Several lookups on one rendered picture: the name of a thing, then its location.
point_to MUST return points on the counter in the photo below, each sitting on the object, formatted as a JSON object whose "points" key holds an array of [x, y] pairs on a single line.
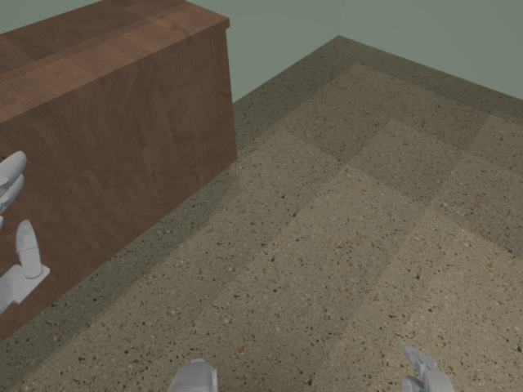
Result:
{"points": [[124, 110]]}

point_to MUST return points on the right robot hand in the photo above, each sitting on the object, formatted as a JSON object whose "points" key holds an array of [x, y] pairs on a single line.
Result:
{"points": [[434, 380]]}

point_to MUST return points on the left robot hand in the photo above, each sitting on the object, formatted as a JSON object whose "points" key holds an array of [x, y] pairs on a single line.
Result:
{"points": [[19, 281]]}

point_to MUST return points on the left robot thigh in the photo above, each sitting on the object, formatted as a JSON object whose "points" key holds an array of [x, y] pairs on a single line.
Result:
{"points": [[195, 377]]}

